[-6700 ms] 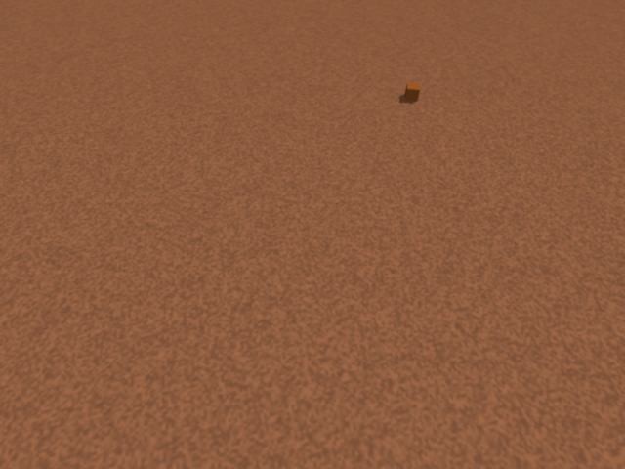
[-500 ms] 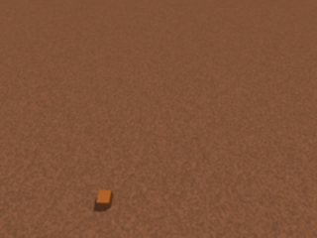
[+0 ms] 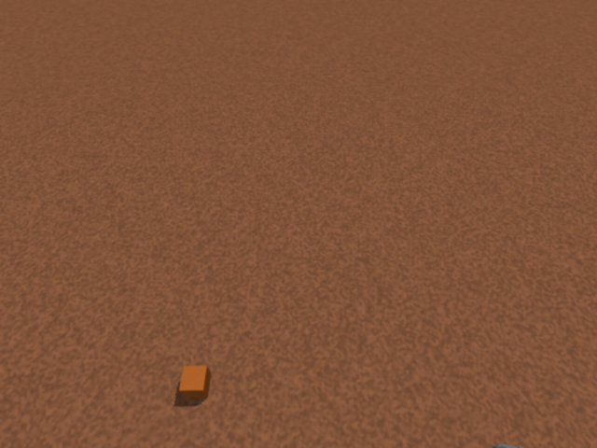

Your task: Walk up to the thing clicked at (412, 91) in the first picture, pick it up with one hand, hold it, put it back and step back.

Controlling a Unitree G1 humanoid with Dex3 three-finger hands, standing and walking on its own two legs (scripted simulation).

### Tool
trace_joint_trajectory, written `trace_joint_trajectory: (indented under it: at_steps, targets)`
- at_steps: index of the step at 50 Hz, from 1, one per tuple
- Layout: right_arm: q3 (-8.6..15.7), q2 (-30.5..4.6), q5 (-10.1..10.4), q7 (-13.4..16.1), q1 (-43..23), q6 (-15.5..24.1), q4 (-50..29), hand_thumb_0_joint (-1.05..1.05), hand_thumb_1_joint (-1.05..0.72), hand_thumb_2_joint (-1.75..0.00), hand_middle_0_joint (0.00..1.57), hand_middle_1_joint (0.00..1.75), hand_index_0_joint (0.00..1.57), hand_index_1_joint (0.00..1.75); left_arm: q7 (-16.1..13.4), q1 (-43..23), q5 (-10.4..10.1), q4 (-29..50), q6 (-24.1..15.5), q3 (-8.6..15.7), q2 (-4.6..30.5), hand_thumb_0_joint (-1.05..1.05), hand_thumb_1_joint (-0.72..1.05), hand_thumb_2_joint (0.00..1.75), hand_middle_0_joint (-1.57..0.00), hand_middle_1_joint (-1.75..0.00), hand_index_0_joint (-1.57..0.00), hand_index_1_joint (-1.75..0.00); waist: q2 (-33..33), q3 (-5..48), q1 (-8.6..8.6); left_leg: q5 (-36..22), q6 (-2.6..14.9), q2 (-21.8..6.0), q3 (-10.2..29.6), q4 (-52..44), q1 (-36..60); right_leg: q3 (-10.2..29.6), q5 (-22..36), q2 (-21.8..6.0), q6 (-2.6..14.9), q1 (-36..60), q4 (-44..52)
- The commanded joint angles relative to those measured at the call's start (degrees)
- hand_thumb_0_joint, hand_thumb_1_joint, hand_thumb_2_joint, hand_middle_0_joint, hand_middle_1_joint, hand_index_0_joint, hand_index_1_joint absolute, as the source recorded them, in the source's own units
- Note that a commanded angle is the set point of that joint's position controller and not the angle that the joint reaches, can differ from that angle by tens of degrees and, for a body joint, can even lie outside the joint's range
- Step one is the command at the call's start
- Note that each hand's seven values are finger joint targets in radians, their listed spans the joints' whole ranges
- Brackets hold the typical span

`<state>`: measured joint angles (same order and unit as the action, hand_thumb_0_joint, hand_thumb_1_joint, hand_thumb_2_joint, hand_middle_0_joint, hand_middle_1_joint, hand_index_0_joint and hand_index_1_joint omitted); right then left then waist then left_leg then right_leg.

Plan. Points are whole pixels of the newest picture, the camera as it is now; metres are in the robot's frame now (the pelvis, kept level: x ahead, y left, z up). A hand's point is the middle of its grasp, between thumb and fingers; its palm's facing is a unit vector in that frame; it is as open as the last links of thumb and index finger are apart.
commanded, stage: walk up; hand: left
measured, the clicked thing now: (195, 381) +0.45 +0.34 -0.74
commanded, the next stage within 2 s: stand in 0.64 s
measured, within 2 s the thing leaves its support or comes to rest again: neither
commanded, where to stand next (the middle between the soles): +0.09 +0.04 m, yaw +2 degrees
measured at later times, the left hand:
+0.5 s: hand out of the picture +0.09 +0.26 -0.15, palm faces -0.06 -0.93 -0.37, open 7.4 cm
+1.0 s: hand out of the picture +0.07 +0.25 -0.16, palm faces -0.04 -0.94 -0.33, open 7.4 cm
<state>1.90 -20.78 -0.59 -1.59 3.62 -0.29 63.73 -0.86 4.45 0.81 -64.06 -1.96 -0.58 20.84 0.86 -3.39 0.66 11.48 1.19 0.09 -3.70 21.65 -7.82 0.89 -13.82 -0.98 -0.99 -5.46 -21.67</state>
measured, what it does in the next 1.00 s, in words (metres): stands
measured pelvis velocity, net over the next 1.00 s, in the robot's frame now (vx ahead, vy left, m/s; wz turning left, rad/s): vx -0.01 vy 0.00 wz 0.00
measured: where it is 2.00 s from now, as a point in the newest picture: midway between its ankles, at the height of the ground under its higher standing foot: outside the picture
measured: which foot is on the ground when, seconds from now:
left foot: down 0.00-1.00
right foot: down 0.00-1.00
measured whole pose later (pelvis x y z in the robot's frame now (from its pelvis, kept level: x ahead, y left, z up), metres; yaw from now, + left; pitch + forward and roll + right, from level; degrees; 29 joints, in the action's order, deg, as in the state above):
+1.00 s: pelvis -0.01 +0.00 +0.00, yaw +0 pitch -3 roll +0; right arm 0.7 -19.4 -0.4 -0.8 4.3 0.8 65.7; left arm -0.1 6.0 0.7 -64.9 -0.4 -0.5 19.6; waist -0.6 -2.7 1.0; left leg 8.1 1.4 0.3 -3.6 17.2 -6.2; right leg 0.7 -10.0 -1.1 -1.3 -3.4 -16.3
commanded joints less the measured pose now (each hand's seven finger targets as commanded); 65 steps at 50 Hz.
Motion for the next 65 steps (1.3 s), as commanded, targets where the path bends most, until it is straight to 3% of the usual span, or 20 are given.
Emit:
trace_joint_trajectory:
  at_steps: [1,17,23,31,32,36,39,44,50,54,58,65]
  targets:
    - [2.3,-12.1,0.1,0.8,-3.3,1.0,-3.7,0.0,-0.9,-0.9,0.2,0.3,0.2,0.3,-0.7,-1.9,0.0,3.1,-1.3,2.5,13.4,0.0,0.9,0.9,-0.2,-0.3,-0.2,-0.3,-2.2,5.6,-0.43,-9.0,1.18,-6.6,6.2,-2.6,4.1,5.1,13.9,-6.5,2.17,-2.0,3.3]
    - [2.4,-12.1,-0.1,1.1,-1.6,1.1,-3.5,0.0,-0.9,-0.9,0.2,0.3,0.2,0.3,-0.7,-1.6,0.0,3.6,-0.6,2.5,12.6,0.0,0.9,0.9,-0.2,-0.3,-0.2,-0.3,-0.2,6.2,-0.28,-10.4,1.74,-7.4,6.2,-3.9,4.2,3.8,13.3,-5.4,2.01,-0.9,1.8]
    - [2.6,-12.2,-0.1,1.0,-2.2,0.9,-4.1,0.0,-0.9,-0.9,0.2,0.3,0.2,0.3,-0.7,-0.9,0.1,3.3,-0.4,2.5,12.7,0.0,0.9,0.9,-0.2,-0.3,-0.2,-0.3,0.1,4.5,-0.41,-6.5,1.63,-7.2,6.1,-4.5,3.8,3.7,11.7,-4.9,1.86,-2.6,2.1]
    - [2.8,-12.0,-0.2,0.9,-1.5,0.8,-4.7,0.0,-0.9,-0.9,0.2,0.3,0.2,0.3,-0.8,-0.7,0.1,3.9,-0.7,2.5,12.8,0.0,0.9,0.9,-0.2,-0.3,-0.2,-0.3,-0.9,5.1,-0.07,-7.4,1.43,-6.9,5.4,-3.7,5.1,5.0,13.0,-5.6,2.12,-3.0,2.7]
    - [1.6,-10.3,0.4,1.3,-2.5,1.4,-3.9,0.0,-0.9,-0.9,0.2,0.3,0.2,0.3,-0.6,-2.1,-0.7,3.3,-0.1,2.1,11.4,0.0,0.9,0.9,-0.2,-0.3,-0.2,-0.3,-2.8,4.9,0.47,-13.0,1.02,-8.3,7.5,-5.6,5.0,4.5,13.8,-5.8,1.84,-3.2,4.0]
    - [1.7,-11.7,0.3,1.7,-2.7,2.0,-2.9,0.0,-0.9,-0.9,0.2,0.3,0.2,0.3,-0.3,-0.8,-0.7,3.2,0.2,1.9,10.8,0.0,0.9,0.9,-0.2,-0.3,-0.2,-0.3,-1.2,5.6,-0.05,-16.9,0.69,-8.7,7.2,-4.9,6.7,4.6,14.6,-6.3,1.53,-1.6,5.4]
    - [1.4,-11.4,0.3,1.8,-2.1,2.1,-2.5,0.0,-0.9,-0.9,0.2,0.3,0.2,0.3,-0.2,-0.5,-0.5,3.1,0.1,2.2,11.4,0.0,0.9,0.9,-0.2,-0.3,-0.2,-0.3,-0.4,7.1,0.02,-16.0,0.41,-8.3,6.7,-5.4,6.6,4.5,15.0,-6.6,1.59,0.2,6.0]
    - [1.1,-11.2,0.3,1.8,-3.1,2.2,-1.6,0.0,-0.9,-0.9,0.2,0.3,0.2,0.3,0.0,-0.9,-0.4,2.6,0.2,2.2,11.4,0.0,0.9,0.9,-0.2,-0.3,-0.2,-0.3,-0.2,5.1,-0.08,-9.1,0.13,-8.1,7.4,-7.5,4.7,4.5,9.3,-6.5,1.66,-0.6,7.5]
    - [1.1,-11.3,0.2,1.7,-2.5,2.2,-1.1,0.0,-0.9,-0.9,0.2,0.3,0.2,0.3,0.2,-0.4,-0.2,2.2,0.1,2.4,11.1,0.0,0.9,0.9,-0.2,-0.3,-0.2,-0.3,0.2,3.9,0.08,-4.0,0.27,-8.0,7.9,-8.3,3.3,4.8,6.7,-6.8,1.78,-1.5,8.6]
    - [1.1,-11.1,0.0,1.7,-2.5,2.5,-1.0,0.0,-0.9,-0.9,0.2,0.3,0.2,0.3,0.2,-0.7,-0.2,2.5,0.0,2.5,11.1,0.0,0.9,0.9,-0.2,-0.3,-0.2,-0.3,-0.2,4.6,-0.08,-6.6,0.11,-8.1,8.0,-7.7,4.0,4.8,7.5,-6.9,1.99,-1.4,8.5]
    - [1.0,-11.1,0.1,1.7,-2.1,2.3,-0.9,0.0,-0.9,-0.9,0.2,0.3,0.2,0.3,0.3,0.1,-0.1,2.3,0.1,2.4,11.0,0.0,0.9,0.9,-0.2,-0.3,-0.2,-0.3,-0.5,3.4,0.11,-2.3,0.14,-8.0,8.3,-8.3,3.0,4.6,4.6,-6.6,1.96,-2.9,8.9]
    - [0.9,-11.5,0.1,1.6,-1.7,2.2,-0.5,0.0,-0.9,-0.9,0.2,0.3,0.2,0.3,0.4,0.9,-0.2,2.1,0.2,2.5,11.0,0.0,0.9,0.9,-0.2,-0.3,-0.2,-0.3,-0.8,3.5,0.0,-0.7,0.04,-7.7,8.7,-8.3,2.5,4.6,3.9,-6.5,2.0,-3.1,8.9]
